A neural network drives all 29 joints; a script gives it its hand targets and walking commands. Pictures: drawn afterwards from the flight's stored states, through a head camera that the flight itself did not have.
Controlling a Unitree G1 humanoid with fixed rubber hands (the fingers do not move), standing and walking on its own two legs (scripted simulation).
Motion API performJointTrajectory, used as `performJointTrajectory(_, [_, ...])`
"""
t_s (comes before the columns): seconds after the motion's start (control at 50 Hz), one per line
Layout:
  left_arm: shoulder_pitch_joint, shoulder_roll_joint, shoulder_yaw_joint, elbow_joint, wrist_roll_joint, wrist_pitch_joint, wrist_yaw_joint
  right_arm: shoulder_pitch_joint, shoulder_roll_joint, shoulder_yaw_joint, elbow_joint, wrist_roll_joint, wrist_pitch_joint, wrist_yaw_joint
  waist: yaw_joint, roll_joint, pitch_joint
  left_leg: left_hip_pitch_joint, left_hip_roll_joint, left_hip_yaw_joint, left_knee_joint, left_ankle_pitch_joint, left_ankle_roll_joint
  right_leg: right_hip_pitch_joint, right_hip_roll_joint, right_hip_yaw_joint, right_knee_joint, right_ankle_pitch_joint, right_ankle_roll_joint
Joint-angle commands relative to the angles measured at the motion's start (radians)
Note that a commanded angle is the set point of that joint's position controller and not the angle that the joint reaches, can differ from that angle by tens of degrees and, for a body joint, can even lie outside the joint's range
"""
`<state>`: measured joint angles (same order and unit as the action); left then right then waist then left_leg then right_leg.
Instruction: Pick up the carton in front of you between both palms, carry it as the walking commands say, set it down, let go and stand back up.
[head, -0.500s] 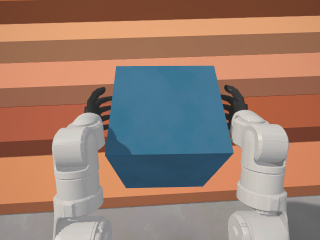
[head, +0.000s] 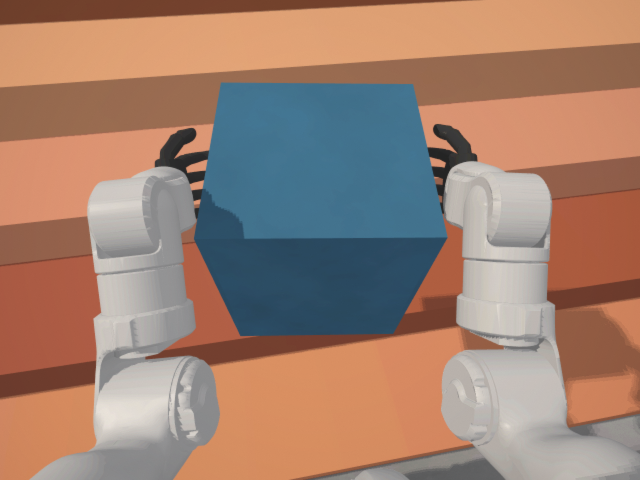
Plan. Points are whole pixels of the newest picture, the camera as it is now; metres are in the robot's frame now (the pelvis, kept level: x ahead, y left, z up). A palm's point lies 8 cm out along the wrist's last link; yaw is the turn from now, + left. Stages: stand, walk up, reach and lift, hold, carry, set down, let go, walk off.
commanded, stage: carry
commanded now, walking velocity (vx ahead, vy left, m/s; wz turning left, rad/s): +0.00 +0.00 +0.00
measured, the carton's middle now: (317, 223) +0.41 -0.01 +0.07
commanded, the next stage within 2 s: none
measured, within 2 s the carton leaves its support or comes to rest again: neither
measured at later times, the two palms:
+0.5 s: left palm out of the picture +0.60 +0.15 +0.27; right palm out of the picture +0.66 -0.14 +0.28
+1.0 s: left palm out of the picture +0.75 +0.08 +0.29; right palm out of the picture +0.76 -0.22 +0.29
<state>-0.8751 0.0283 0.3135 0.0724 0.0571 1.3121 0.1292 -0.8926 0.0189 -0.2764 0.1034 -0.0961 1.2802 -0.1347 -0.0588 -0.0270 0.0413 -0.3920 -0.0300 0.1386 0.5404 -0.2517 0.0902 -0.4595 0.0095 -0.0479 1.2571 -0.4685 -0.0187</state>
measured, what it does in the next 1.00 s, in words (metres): climbs: right foot 0.16 m higher, then left foot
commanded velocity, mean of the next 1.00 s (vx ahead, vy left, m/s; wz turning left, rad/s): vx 0.00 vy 0.00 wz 0.00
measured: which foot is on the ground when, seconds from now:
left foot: down 0.00-0.30, up 0.32-0.66, down 0.68-1.00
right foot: up 0.00-0.24, down 0.26-0.68, up 0.70-0.98, down 1.00-1.00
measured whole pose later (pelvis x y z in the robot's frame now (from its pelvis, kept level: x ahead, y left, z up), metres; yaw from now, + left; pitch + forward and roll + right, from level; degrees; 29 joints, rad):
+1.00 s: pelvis +0.40 -0.09 +0.17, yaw +4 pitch +6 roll +1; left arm -0.73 0.00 0.25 0.26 0.11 1.25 0.10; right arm -0.73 0.00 -0.21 0.30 -0.06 1.22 -0.13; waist -0.03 -0.02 -0.12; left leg -0.25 0.03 0.09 0.54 -0.30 0.03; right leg -0.39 -0.02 -0.06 0.71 -0.18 -0.04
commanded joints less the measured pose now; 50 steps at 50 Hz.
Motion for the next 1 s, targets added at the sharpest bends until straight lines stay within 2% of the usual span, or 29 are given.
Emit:
performJointTrajectory(0.0, [-0.742,-1.066,-0.621,-0.109,-0.353,-0.015,-0.206,-0.728,1.088,0.628,-0.159,0.498,0.002,0.237,-0.061,0.125,-0.628,0.905,0.375,-0.425,-0.036,1.203,0.200,-0.482,0.006,0.086,0.299,-0.037,-0.007])
performJointTrajectory(0.04, [-0.699,-1.032,-0.609,-0.150,-0.315,-0.027,-0.178,-0.784,1.097,0.663,-0.267,0.551,-0.002,0.236,-0.053,0.106,-0.589,0.898,0.338,-0.354,-0.034,1.173,0.153,-0.547,0.007,0.040,0.275,-0.042,-0.023])
performJointTrajectory(0.14, [-0.567,-0.919,-0.609,-0.192,-0.221,-0.038,-0.136,-0.722,1.020,0.697,-0.344,0.562,0.000,0.230,-0.079,0.170,-0.602,0.959,0.376,-0.349,-0.049,1.058,0.181,-0.853,-0.020,0.017,0.655,-0.190,-0.055])
performJointTrajectory(0.18, [-0.559,-0.888,-0.622,-0.175,-0.207,-0.038,-0.136,-0.715,1.005,0.715,-0.318,0.561,0.006,0.240,-0.047,0.106,-0.541,0.908,0.291,-0.289,-0.078,1.056,0.139,-0.850,-0.065,-0.017,0.409,-0.273,-0.053])
performJointTrajectory(0.2, [-0.545,-0.877,-0.634,-0.163,-0.208,-0.037,-0.139,-0.715,0.998,0.723,-0.304,0.560,0.007,0.246,-0.024,0.062,-0.526,0.691,0.203,-0.168,-0.141,1.049,0.109,-0.554,-0.041,-0.128,0.028,-0.124,-0.042])
performJointTrajectory(0.22, [-0.568,-0.898,-0.647,-0.160,-0.227,-0.033,-0.144,-0.681,0.997,0.725,-0.279,0.559,0.010,0.249,0.022,0.154,-0.550,0.462,0.190,-0.150,-0.183,1.247,0.096,-0.200,0.026,-0.160,-0.193,-0.127,-0.066])
performJointTrajectory(0.24, [-0.574,-0.920,-0.667,-0.158,-0.237,-0.028,-0.151,-0.686,0.994,0.726,-0.267,0.541,0.013,0.253,0.100,0.312,-0.624,0.392,0.234,-0.097,-0.079,1.681,0.081,0.040,0.122,-0.260,-0.126,0.036,-0.095])
performJointTrajectory(0.26, [-0.584,-0.947,-0.690,-0.165,-0.266,-0.026,-0.163,-0.697,1.001,0.722,-0.265,0.523,0.014,0.257,0.204,0.314,-0.730,0.366,0.248,-0.054,0.176,1.670,0.019,0.238,0.094,-0.148,-0.245,0.219,-0.136])
performJointTrajectory(0.28, [-0.578,-0.955,-0.710,-0.166,-0.289,-0.038,-0.178,-0.715,0.993,0.717,-0.282,0.520,0.016,0.263,0.281,0.096,-0.846,0.236,0.115,-0.084,0.572,1.281,-0.078,0.412,-0.063,0.245,-0.456,0.604,-0.290])
performJointTrajectory(0.3, [-0.556,-0.995,-0.734,-0.150,-0.336,-0.043,-0.192,-0.683,0.994,0.726,-0.280,0.495,0.022,0.266,0.263,-0.404,-0.892,-0.054,-0.144,-0.119,1.073,-0.067,-0.147,0.599,-0.321,0.715,-0.769,1.342,-0.481])
performJointTrajectory(0.32, [-0.556,-1.057,-0.746,-0.162,-0.394,-0.040,-0.207,-0.649,0.992,0.699,-0.240,0.456,0.015,0.259,0.209,-0.300,-0.932,-0.113,-0.131,-0.379,1.313,-0.129,-0.101,0.653,-0.307,0.684,-0.682,1.421,-0.453])
performJointTrajectory(0.34, [-0.605,-1.103,-0.782,-0.191,-0.437,-0.046,-0.222,-0.618,0.975,0.662,-0.229,0.408,0.008,0.250,0.178,-0.137,-0.868,-0.236,-0.100,-0.362,1.367,-0.125,-0.089,0.674,-0.280,0.602,-0.610,1.252,-0.400])
performJointTrajectory(0.4, [-0.750,-1.184,-0.847,-0.265,-0.549,-0.054,-0.254,-0.555,0.936,0.583,-0.189,0.304,-0.001,0.222,0.174,-0.008,-0.603,-0.500,-0.018,-0.259,1.268,-0.146,-0.047,0.629,-0.216,0.456,-0.644,0.865,-0.260])
performJointTrajectory(0.46, [-0.741,-1.170,-0.838,-0.189,-0.579,-0.057,-0.273,-0.433,0.872,0.529,-0.078,0.222,-0.014,0.202,0.184,0.021,-0.537,-0.553,0.011,-0.191,1.088,-0.198,-0.043,0.705,-0.218,0.345,-0.710,1.018,-0.215])
performJointTrajectory(0.48, [-0.736,-1.187,-0.830,-0.134,-0.571,-0.060,-0.281,-0.390,0.867,0.522,-0.028,0.202,-0.017,0.204,0.157,0.091,-0.537,-0.442,0.047,-0.177,0.847,-0.215,-0.047,0.642,-0.234,0.301,-0.731,1.111,-0.208])
performJointTrajectory(0.56, [-0.632,-1.212,-0.735,0.056,-0.504,-0.065,-0.313,-0.356,0.927,0.515,0.087,0.203,-0.022,0.224,0.131,-0.138,-0.537,-0.048,-0.023,-0.045,0.329,0.048,-0.025,0.411,-0.179,0.112,-0.735,1.330,-0.165])
performJointTrajectory(0.58, [-0.594,-1.215,-0.701,0.106,-0.482,-0.067,-0.321,-0.360,0.950,0.517,0.109,0.216,-0.024,0.230,0.115,-0.134,-0.543,0.010,-0.028,-0.042,0.250,0.120,-0.017,0.379,-0.190,0.096,-0.711,1.335,-0.172])
performJointTrajectory(0.62, [-0.641,-1.241,-0.674,0.150,-0.470,-0.070,-0.329,-0.445,1.003,0.520,0.128,0.245,-0.046,0.235,0.023,-0.016,-0.553,0.149,-0.070,0.032,-0.118,0.415,-0.022,0.450,-0.103,-0.001,-0.538,1.461,-0.062])
performJointTrajectory(0.64, [-0.631,-1.229,-0.666,0.147,-0.455,-0.080,-0.328,-0.431,1.027,0.536,0.128,0.279,-0.046,0.240,-0.015,-0.049,-0.529,0.264,-0.037,0.043,-0.346,0.543,-0.036,0.435,-0.088,0.017,-0.463,1.240,-0.069])
performJointTrajectory(0.66, [-0.608,-1.210,-0.641,0.158,-0.432,-0.088,-0.324,-0.448,1.051,0.563,0.118,0.313,-0.045,0.249,-0.025,0.000,-0.457,0.407,0.047,-0.040,-0.463,0.699,-0.021,0.277,-0.032,0.011,-0.323,0.684,-0.055])
performJointTrajectory(0.68, [-0.562,-1.179,-0.594,0.198,-0.405,-0.086,-0.314,-0.439,1.056,0.567,0.145,0.344,-0.042,0.255,-0.012,0.147,-0.373,0.673,0.239,-0.219,-0.246,1.282,0.062,-0.150,0.050,0.010,-0.049,-0.032,0.007])
performJointTrajectory(0.7, [-0.483,-1.136,-0.542,0.259,-0.365,-0.081,-0.296,-0.436,1.058,0.571,0.178,0.382,-0.040,0.261,0.009,0.104,-0.408,0.758,0.398,-0.261,-0.053,1.699,0.146,-0.326,0.035,0.049,0.155,-0.158,0.037])
performJointTrajectory(0.74, [-0.416,-1.070,-0.482,0.285,-0.288,-0.075,-0.265,-0.554,1.081,0.597,0.138,0.463,-0.049,0.279,0.012,0.019,-0.470,0.664,0.352,-0.256,-0.069,1.282,0.153,-0.365,0.020,0.086,0.195,-0.070,-0.001])
performJointTrajectory(0.84, [-0.577,-1.061,-0.501,0.153,-0.297,-0.063,-0.214,-0.758,1.154,0.626,0.014,0.559,-0.061,0.284,0.048,0.087,-0.453,0.335,0.326,-0.255,-0.126,0.825,0.190,-0.289,-0.039,0.087,0.261,0.095,-0.023])
performJointTrajectory(0.9, [-0.536,-1.089,-0.546,0.136,-0.317,-0.068,-0.205,-0.666,1.167,0.608,0.056,0.530,-0.063,0.274,0.052,0.092,-0.446,0.332,0.252,-0.151,-0.099,0.875,0.107,-0.156,-0.073,0.036,-0.220,0.199,-0.025])
performJointTrajectory(0.92, [-0.543,-1.112,-0.560,0.130,-0.325,-0.075,-0.205,-0.660,1.176,0.598,0.065,0.518,-0.063,0.272,0.039,0.100,-0.433,0.398,0.210,-0.113,-0.062,1.018,0.066,-0.121,-0.025,-0.020,-0.408,0.222,-0.019])
performJointTrajectory(0.94, [-0.540,-1.141,-0.579,0.139,-0.340,-0.080,-0.209,-0.578,1.167,0.591,0.098,0.494,-0.070,0.268,0.047,0.198,-0.446,0.468,0.209,-0.128,0.026,1.214,0.068,-0.058,0.000,-0.056,-0.648,0.234,-0.023])
performJointTrajectory(0.96, [-0.553,-1.172,-0.595,0.141,-0.348,-0.096,-0.217,-0.556,1.162,0.583,0.093,0.478,-0.078,0.267,0.092,0.189,-0.496,0.616,0.169,-0.084,0.192,1.454,0.044,-0.004,0.059,-0.120,-0.885,0.349,-0.014])
performJointTrajectory(0.98, [-0.510,-1.192,-0.615,0.137,-0.366,-0.107,-0.231,-0.532,1.163,0.582,0.079,0.471,-0.096,0.267,0.134,0.212,-0.560,0.595,0.164,-0.063,0.366,1.262,0.027,0.208,0.023,-0.122,-1.168,0.593,-0.005])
